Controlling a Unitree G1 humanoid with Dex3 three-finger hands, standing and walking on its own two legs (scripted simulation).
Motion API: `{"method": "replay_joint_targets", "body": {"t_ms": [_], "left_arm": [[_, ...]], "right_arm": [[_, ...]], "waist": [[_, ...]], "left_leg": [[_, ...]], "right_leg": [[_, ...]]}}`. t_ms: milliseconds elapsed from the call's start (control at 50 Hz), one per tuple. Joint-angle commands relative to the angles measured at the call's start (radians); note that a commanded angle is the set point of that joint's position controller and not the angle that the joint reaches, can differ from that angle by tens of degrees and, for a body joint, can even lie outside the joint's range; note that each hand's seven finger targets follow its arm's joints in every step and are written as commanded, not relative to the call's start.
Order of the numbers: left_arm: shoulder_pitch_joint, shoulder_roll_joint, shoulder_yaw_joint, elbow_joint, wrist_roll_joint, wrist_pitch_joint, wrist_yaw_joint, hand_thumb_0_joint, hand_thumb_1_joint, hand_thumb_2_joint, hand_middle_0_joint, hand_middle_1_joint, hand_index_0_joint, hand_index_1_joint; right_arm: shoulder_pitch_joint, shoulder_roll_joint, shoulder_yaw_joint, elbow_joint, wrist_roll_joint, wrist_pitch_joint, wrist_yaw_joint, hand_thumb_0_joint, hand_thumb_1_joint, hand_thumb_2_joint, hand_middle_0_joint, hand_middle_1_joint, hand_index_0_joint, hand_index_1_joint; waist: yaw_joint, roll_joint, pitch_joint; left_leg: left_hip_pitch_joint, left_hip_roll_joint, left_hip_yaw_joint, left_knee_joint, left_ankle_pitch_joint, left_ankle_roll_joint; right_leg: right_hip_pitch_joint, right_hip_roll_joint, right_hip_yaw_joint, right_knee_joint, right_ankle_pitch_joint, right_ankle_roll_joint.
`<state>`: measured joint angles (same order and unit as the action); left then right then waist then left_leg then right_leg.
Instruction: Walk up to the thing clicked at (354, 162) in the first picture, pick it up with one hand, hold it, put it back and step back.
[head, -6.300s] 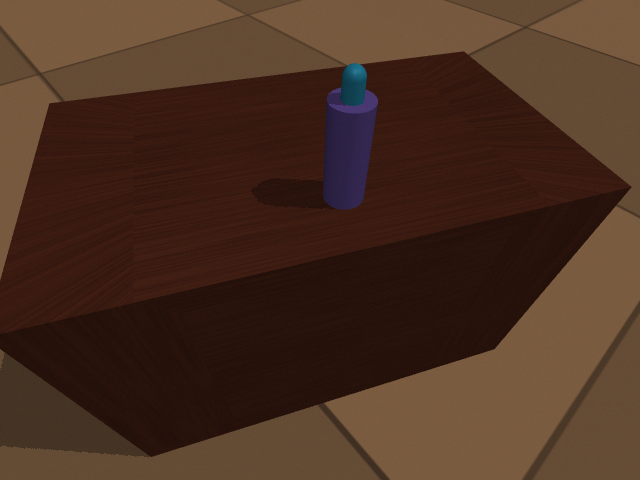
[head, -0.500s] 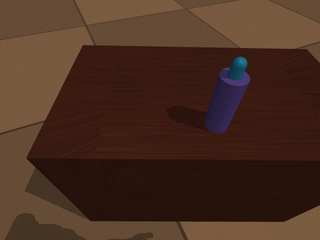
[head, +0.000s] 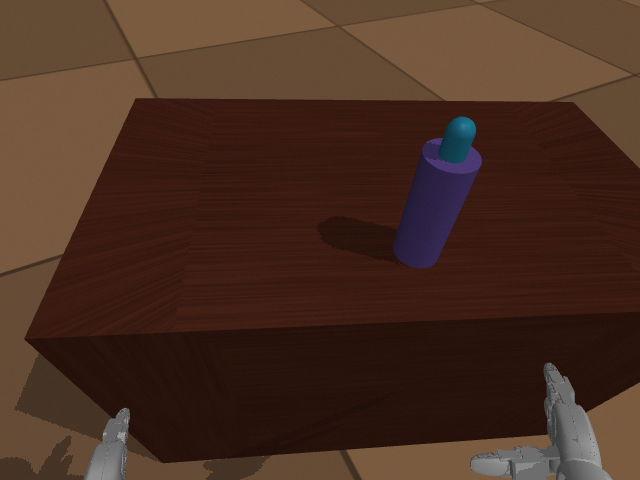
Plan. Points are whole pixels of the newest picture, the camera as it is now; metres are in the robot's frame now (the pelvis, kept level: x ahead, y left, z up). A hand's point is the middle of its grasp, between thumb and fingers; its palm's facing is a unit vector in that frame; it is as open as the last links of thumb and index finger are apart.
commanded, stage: rise first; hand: right
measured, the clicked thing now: (436, 195) +0.47 -0.18 +0.10
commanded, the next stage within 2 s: go down in 1.26 s
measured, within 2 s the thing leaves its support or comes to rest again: neither
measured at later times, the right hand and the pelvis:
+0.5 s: hand (564, 406) +0.18 -0.26 +0.07, palm faces +0.33 +0.86 -0.40, open 17.6 cm; pelvis -0.01 +0.01 +0.00, yaw -1 degrees
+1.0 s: hand (597, 397) +0.17 -0.25 +0.12, palm faces +0.35 +0.84 -0.41, open 17.5 cm; pelvis -0.02 +0.00 +0.00, yaw -1 degrees
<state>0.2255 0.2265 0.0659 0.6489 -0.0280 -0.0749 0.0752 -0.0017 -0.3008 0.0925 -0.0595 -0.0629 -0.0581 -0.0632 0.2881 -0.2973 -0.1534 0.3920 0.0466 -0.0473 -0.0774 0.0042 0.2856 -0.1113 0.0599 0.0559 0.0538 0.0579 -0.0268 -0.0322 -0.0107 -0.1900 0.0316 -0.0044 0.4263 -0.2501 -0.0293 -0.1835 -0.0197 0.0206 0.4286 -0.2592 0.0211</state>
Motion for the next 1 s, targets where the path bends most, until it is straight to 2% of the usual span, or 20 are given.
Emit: {"method": "replay_joint_targets", "body": {"t_ms": [0, 100, 120, 200, 260, 320, 340, 380, 500, 520, 580, 620, 700, 740, 780, 820, 860, 900, 960, 980], "left_arm": [[-0.048, 0.173, 0.082, -0.198, 0.000, -0.060, 0.020, 0.000, -0.541, 0.035, -0.055, -0.053, -0.052, -0.055], [0.053, 0.140, 0.103, -0.149, -0.002, -0.044, -0.009, 0.000, -0.539, 0.024, -0.052, -0.047, -0.052, -0.047], [0.005, 0.121, 0.077, -0.168, -0.003, -0.042, -0.015, 0.000, -0.546, 0.027, -0.052, -0.045, -0.048, -0.049], [-0.099, 0.137, 0.086, -0.214, 0.001, -0.051, -0.016, 0.000, -0.552, 0.032, -0.053, -0.045, -0.045, -0.053], [-0.073, 0.161, 0.125, -0.197, 0.007, -0.051, -0.008, 0.000, -0.557, 0.041, -0.055, -0.047, -0.043, -0.059], [-0.069, 0.119, 0.084, -0.192, 0.008, -0.052, -0.010, 0.000, -0.556, 0.036, -0.055, -0.047, -0.044, -0.057], [-0.069, 0.149, 0.118, -0.211, 0.009, -0.055, -0.006, 0.000, -0.566, 0.044, -0.057, -0.048, -0.041, -0.063], [-0.048, 0.109, 0.090, -0.175, 0.009, -0.055, -0.013, 0.000, -0.562, 0.040, -0.056, -0.048, -0.043, -0.061], [-0.035, 0.129, 0.126, -0.155, 0.009, -0.060, -0.017, 0.000, -0.570, 0.046, -0.058, -0.048, -0.041, -0.065], [-0.048, 0.112, 0.116, -0.153, 0.009, -0.063, -0.020, 0.000, -0.569, 0.047, -0.058, -0.049, -0.041, -0.066], [-0.068, 0.150, 0.143, -0.202, 0.009, -0.077, -0.015, 0.000, -0.569, 0.045, -0.058, -0.049, -0.042, -0.064], [-0.037, 0.125, 0.132, -0.176, 0.008, -0.078, -0.020, 0.000, -0.566, 0.044, -0.057, -0.051, -0.044, -0.064], [-0.031, 0.098, 0.120, -0.162, 0.008, -0.085, -0.026, 0.000, -0.574, 0.056, -0.060, -0.055, -0.043, -0.072], [-0.055, 0.149, 0.159, -0.201, 0.008, -0.094, -0.022, 0.000, -0.569, 0.054, -0.058, -0.053, -0.043, -0.067], [-0.024, 0.093, 0.116, -0.131, 0.008, -0.092, -0.032, 0.000, -0.566, 0.049, -0.058, -0.052, -0.045, -0.064], [-0.081, 0.141, 0.156, -0.189, 0.008, -0.100, -0.026, 0.000, -0.567, 0.060, -0.059, -0.056, -0.046, -0.071], [-0.051, 0.108, 0.124, -0.166, 0.009, -0.098, -0.031, 0.000, -0.565, 0.056, -0.059, -0.055, -0.047, -0.068], [-0.071, 0.147, 0.159, -0.182, 0.008, -0.104, -0.027, 0.000, -0.562, 0.058, -0.059, -0.057, -0.048, -0.068], [-0.057, 0.096, 0.121, -0.176, 0.006, -0.107, -0.035, 0.000, -0.560, 0.062, -0.058, -0.057, -0.049, -0.067], [-0.056, 0.130, 0.152, -0.182, 0.006, -0.108, -0.031, 0.000, -0.561, 0.062, -0.059, -0.057, -0.049, -0.068]], "right_arm": [[-0.031, -0.218, -0.142, -0.323, 0.004, -0.073, -0.016, 0.000, 0.572, -0.039, 0.044, 0.057, 0.047, 0.057], [0.081, -0.165, -0.140, -0.399, 0.010, -0.079, 0.020, 0.000, 0.586, -0.029, 0.046, 0.056, 0.048, 0.056], [0.055, -0.174, -0.152, -0.458, 0.013, -0.089, 0.024, 0.000, 0.590, -0.026, 0.046, 0.056, 0.048, 0.056], [0.018, -0.185, -0.167, -0.576, 0.011, -0.111, 0.026, 0.000, 0.592, -0.022, 0.047, 0.055, 0.049, 0.055], [0.053, -0.206, -0.210, -0.595, 0.006, -0.128, 0.019, 0.000, 0.586, -0.023, 0.048, 0.054, 0.049, 0.054], [0.073, -0.204, -0.220, -0.622, 0.007, -0.152, 0.020, 0.000, 0.577, -0.020, 0.049, 0.053, 0.050, 0.053], [0.088, -0.210, -0.228, -0.639, 0.005, -0.158, 0.020, 0.000, 0.577, -0.020, 0.049, 0.053, 0.049, 0.053], [0.095, -0.181, -0.208, -0.678, 0.009, -0.172, 0.028, 0.000, 0.572, -0.020, 0.049, 0.052, 0.050, 0.053], [0.107, -0.210, -0.255, -0.702, 0.010, -0.197, 0.035, 0.000, 0.563, -0.019, 0.050, 0.052, 0.051, 0.052], [0.102, -0.176, -0.228, -0.714, 0.012, -0.202, 0.040, 0.000, 0.560, -0.020, 0.050, 0.052, 0.051, 0.052], [0.068, -0.225, -0.278, -0.756, 0.013, -0.219, 0.037, 0.000, 0.558, -0.019, 0.050, 0.051, 0.051, 0.051], [0.105, -0.191, -0.245, -0.746, 0.010, -0.225, 0.043, 0.000, 0.559, -0.021, 0.050, 0.051, 0.051, 0.051], [0.082, -0.187, -0.254, -0.767, 0.010, -0.243, 0.045, 0.000, 0.546, -0.025, 0.051, 0.051, 0.051, 0.051], [0.071, -0.216, -0.280, -0.783, 0.011, -0.249, 0.043, 0.000, 0.561, -0.024, 0.050, 0.051, 0.051, 0.052], [0.092, -0.171, -0.240, -0.770, 0.011, -0.254, 0.050, 0.000, 0.556, -0.024, 0.051, 0.051, 0.051, 0.051], [0.070, -0.218, -0.291, -0.799, 0.011, -0.265, 0.044, 0.000, 0.549, -0.030, 0.050, 0.052, 0.051, 0.052], [0.073, -0.194, -0.265, -0.800, 0.010, -0.270, 0.048, 0.000, 0.544, -0.030, 0.051, 0.052, 0.052, 0.052], [0.065, -0.225, -0.299, -0.796, 0.012, -0.275, 0.045, 0.000, 0.540, -0.032, 0.051, 0.052, 0.052, 0.052], [0.067, -0.193, -0.272, -0.811, 0.012, -0.285, 0.049, 0.000, 0.549, -0.036, 0.051, 0.053, 0.052, 0.053], [0.076, -0.212, -0.296, -0.796, 0.013, -0.286, 0.048, 0.000, 0.541, -0.037, 0.051, 0.052, 0.052, 0.052]], "waist": [[-0.010, 0.025, -0.097], [0.005, 0.017, -0.052], [-0.008, 0.013, -0.039], [-0.022, 0.009, -0.050], [-0.016, 0.020, -0.065], [-0.030, 0.028, -0.039], [-0.030, 0.022, -0.057], [-0.033, 0.001, -0.044], [-0.022, -0.002, -0.012], [-0.020, 0.015, -0.006], [-0.017, 0.034, -0.028], [-0.021, 0.008, -0.005], [-0.022, 0.002, -0.009], [-0.017, 0.011, -0.025], [-0.024, -0.007, 0.014], [-0.029, 0.008, -0.022], [-0.028, 0.011, -0.014], [-0.027, 0.007, -0.008], [-0.036, -0.019, -0.001], [-0.033, -0.003, -0.002]], "left_leg": [[0.068, -0.034, 0.066, -0.034, 0.272, 0.022], [0.055, -0.029, 0.066, -0.035, 0.312, 0.016], [0.053, -0.027, 0.063, -0.039, 0.298, 0.015], [0.066, -0.028, 0.063, -0.037, 0.272, 0.019], [0.076, -0.029, 0.066, -0.038, 0.241, 0.020], [0.078, -0.025, 0.064, -0.050, 0.204, 0.018], [0.082, -0.021, 0.063, -0.048, 0.206, 0.019], [0.074, -0.022, 0.063, -0.048, 0.207, 0.020], [0.053, -0.019, 0.065, -0.055, 0.180, 0.017], [0.046, -0.020, 0.065, -0.058, 0.160, 0.017], [0.053, -0.022, 0.069, -0.060, 0.150, 0.017], [0.042, -0.026, 0.075, -0.054, 0.136, 0.023], [0.041, -0.020, 0.070, -0.060, 0.116, 0.022], [0.049, -0.024, 0.075, -0.058, 0.123, 0.023], [0.034, -0.025, 0.076, -0.056, 0.107, 0.026], [0.053, -0.024, 0.073, -0.058, 0.114, 0.024], [0.049, -0.027, 0.077, -0.057, 0.117, 0.027], [0.052, -0.029, 0.077, -0.059, 0.100, 0.026], [0.056, -0.027, 0.075, -0.062, 0.087, 0.029], [0.053, -0.028, 0.077, -0.062, 0.085, 0.027]], "right_leg": [[0.056, 0.019, -0.053, -0.044, 0.301, -0.026], [0.055, 0.026, -0.066, -0.040, 0.328, -0.029], [0.046, 0.027, -0.065, -0.041, 0.314, -0.029], [0.056, 0.022, -0.055, -0.050, 0.303, -0.025], [0.065, 0.021, -0.051, -0.053, 0.275, -0.026], [0.048, 0.029, -0.057, -0.056, 0.238, -0.028], [0.050, 0.031, -0.057, -0.054, 0.241, -0.028], [0.051, 0.031, -0.059, -0.053, 0.241, -0.028], [0.036, 0.034, -0.058, -0.055, 0.211, -0.031], [0.039, 0.033, -0.056, -0.059, 0.191, -0.032], [0.048, 0.033, -0.051, -0.061, 0.183, -0.034], [0.044, 0.028, -0.049, -0.072, 0.176, -0.028], [0.045, 0.033, -0.051, -0.070, 0.155, -0.031], [0.047, 0.030, -0.046, -0.072, 0.162, -0.030], [0.034, 0.029, -0.047, -0.077, 0.148, -0.027], [0.038, 0.031, -0.046, -0.072, 0.156, -0.028], [0.041, 0.028, -0.044, -0.073, 0.162, -0.027], [0.032, 0.028, -0.043, -0.076, 0.142, -0.027], [0.026, 0.031, -0.046, -0.080, 0.132, -0.025], [0.026, 0.029, -0.047, -0.082, 0.129, -0.027]]}}
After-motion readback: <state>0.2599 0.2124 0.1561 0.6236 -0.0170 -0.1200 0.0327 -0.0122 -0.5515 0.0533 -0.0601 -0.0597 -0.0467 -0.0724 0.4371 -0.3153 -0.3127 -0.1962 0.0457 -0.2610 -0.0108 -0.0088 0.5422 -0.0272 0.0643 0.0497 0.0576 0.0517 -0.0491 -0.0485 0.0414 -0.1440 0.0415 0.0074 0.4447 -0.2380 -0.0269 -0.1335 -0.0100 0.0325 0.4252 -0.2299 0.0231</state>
